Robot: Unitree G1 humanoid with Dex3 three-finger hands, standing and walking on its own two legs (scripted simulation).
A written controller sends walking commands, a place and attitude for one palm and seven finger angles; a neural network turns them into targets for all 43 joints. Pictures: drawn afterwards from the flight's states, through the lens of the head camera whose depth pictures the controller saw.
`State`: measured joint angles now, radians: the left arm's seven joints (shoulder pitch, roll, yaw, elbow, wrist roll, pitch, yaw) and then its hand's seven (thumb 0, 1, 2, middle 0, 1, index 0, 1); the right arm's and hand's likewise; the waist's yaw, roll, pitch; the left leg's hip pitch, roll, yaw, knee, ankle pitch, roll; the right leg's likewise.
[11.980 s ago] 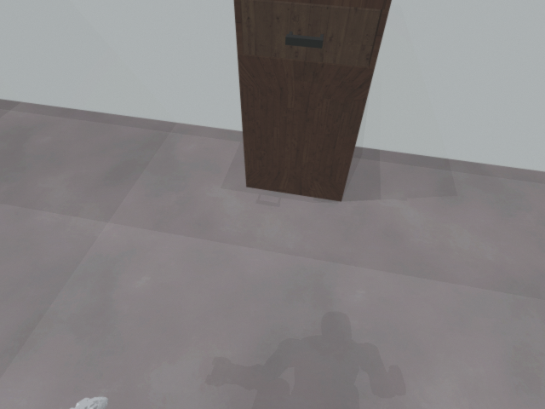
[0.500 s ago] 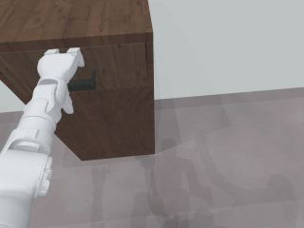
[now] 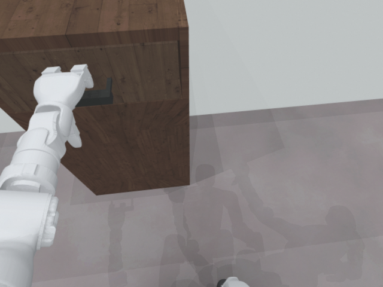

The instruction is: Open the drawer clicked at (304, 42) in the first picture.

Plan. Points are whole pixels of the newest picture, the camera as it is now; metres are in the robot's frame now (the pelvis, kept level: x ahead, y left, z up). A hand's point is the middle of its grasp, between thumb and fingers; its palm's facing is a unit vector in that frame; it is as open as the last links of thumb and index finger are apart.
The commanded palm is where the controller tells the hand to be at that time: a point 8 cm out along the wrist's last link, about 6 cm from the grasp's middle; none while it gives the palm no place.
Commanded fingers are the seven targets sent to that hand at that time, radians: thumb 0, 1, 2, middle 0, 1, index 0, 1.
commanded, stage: lower the fingers behind the handle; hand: left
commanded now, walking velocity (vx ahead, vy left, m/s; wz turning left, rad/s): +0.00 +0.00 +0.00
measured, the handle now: (86, 91) +0.55 +0.23 +0.04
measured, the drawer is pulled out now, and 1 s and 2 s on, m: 0.00 0.00 0.00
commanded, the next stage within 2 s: lift the fingers back up to retry in 1.00 s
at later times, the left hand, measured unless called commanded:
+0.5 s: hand (74, 111) +0.49 +0.24 +0.05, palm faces -0.03 +0.03 -1.00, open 13.8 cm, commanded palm +0.47 +0.24 +0.08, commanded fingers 0.00 -0.50 0.30 -0.30 -1.20 -0.30 -1.20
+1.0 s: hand (75, 112) +0.48 +0.24 +0.05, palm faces -0.03 +0.04 -1.00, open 14.0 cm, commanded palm +0.46 +0.24 +0.08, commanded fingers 0.00 -0.50 0.30 -0.30 -1.20 -0.30 -1.20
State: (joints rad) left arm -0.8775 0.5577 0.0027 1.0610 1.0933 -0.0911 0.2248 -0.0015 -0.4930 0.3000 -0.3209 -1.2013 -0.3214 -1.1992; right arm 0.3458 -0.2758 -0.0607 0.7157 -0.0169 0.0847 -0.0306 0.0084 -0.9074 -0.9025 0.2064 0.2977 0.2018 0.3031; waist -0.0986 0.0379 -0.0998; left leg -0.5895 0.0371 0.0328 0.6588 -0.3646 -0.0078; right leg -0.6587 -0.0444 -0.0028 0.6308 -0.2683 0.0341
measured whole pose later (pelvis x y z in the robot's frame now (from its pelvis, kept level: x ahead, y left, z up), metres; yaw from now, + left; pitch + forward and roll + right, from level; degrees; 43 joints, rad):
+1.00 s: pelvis -0.02 +0.00 -0.01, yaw +0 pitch +19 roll +0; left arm -0.90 0.56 -0.04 1.08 1.10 -0.06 0.27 0.00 -0.49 0.30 -0.21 -1.23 -0.30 -1.18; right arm 0.37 -0.28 -0.05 0.71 -0.01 0.08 -0.03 0.01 -0.91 -0.90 0.21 0.30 0.20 0.30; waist -0.10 0.04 -0.12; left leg -0.70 0.04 0.04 0.77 -0.39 0.00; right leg -0.77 -0.04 0.01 0.72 -0.28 0.04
